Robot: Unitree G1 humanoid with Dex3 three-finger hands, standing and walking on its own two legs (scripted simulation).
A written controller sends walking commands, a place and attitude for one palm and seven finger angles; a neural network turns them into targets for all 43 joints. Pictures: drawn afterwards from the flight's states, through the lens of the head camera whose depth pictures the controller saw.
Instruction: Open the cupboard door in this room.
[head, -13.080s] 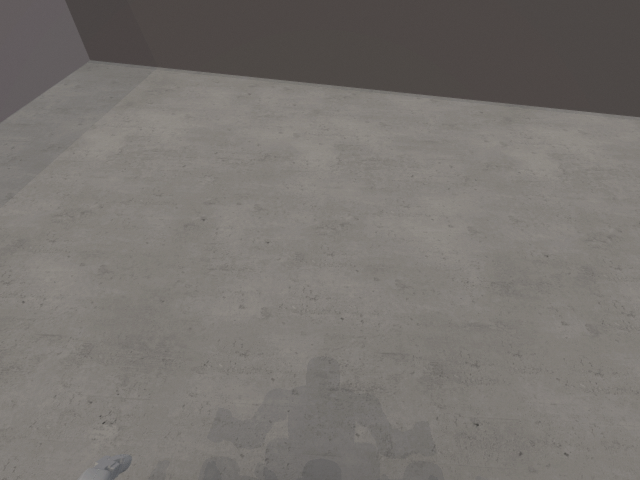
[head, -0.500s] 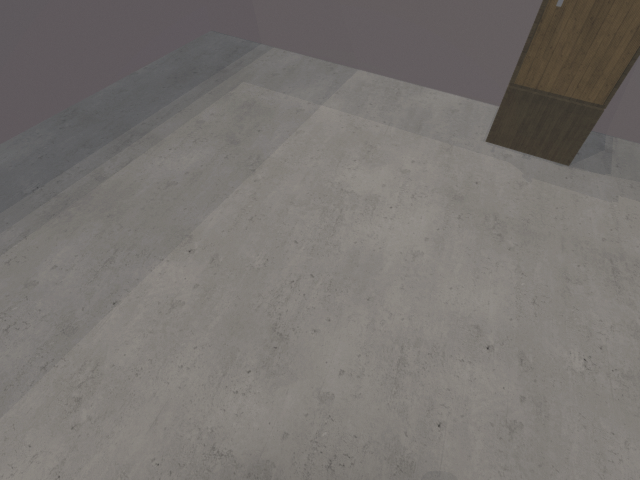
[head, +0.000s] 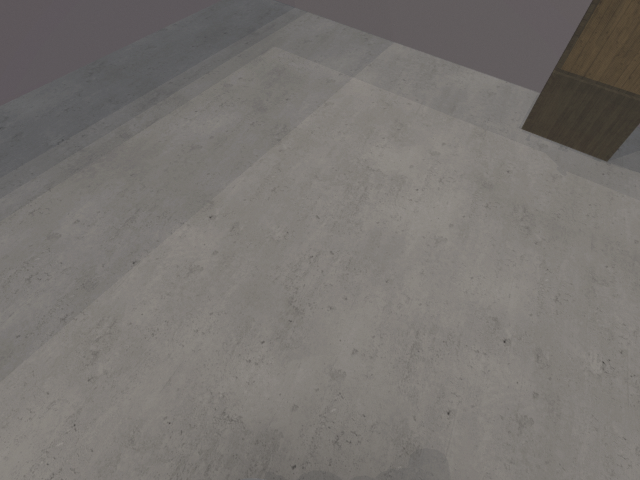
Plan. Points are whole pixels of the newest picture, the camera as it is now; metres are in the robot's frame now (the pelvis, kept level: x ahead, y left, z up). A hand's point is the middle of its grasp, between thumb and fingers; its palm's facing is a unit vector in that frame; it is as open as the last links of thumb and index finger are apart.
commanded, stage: turn or walk to find it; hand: left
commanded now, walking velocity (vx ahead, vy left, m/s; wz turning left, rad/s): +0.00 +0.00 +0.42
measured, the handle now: out of the picture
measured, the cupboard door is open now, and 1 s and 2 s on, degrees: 0 0 0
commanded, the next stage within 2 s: none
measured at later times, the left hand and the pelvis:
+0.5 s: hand out of the picture +0.00 +0.15 -0.14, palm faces +0.27 -0.92 -0.30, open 7.4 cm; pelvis -0.02 -0.07 +0.01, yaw +16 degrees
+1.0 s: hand out of the picture -0.14 +0.20 -0.17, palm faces +0.51 -0.82 -0.24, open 7.4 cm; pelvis -0.06 -0.01 +0.01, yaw +28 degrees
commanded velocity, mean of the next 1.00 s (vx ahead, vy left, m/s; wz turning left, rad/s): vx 0.00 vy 0.00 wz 0.42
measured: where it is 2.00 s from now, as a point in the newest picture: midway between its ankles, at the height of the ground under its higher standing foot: outside the picture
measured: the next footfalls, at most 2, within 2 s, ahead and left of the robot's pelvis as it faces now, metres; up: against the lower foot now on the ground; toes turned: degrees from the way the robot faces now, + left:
right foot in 0.28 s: +0.04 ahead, -0.15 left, +0.00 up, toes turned +9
left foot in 0.76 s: -0.07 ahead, +0.07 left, +0.00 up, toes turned +28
